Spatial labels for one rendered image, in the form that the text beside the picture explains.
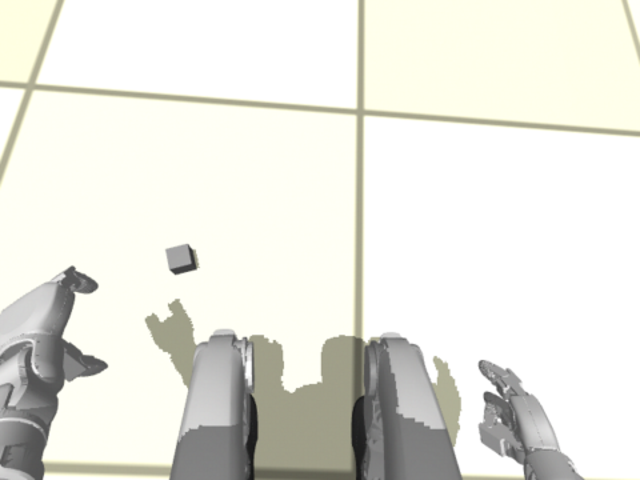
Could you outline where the right robot arm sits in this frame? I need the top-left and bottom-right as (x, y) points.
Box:
(523, 449), (584, 480)

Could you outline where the left robot hand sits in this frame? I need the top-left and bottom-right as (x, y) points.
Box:
(0, 266), (108, 382)

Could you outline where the right robot foot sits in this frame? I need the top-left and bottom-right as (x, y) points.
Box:
(351, 396), (367, 480)

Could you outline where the right robot hand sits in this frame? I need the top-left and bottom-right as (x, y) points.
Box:
(478, 360), (561, 465)

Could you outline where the left robot arm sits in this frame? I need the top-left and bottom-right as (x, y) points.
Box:
(0, 334), (65, 480)

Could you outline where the cube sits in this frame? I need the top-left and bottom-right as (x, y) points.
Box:
(165, 244), (197, 275)

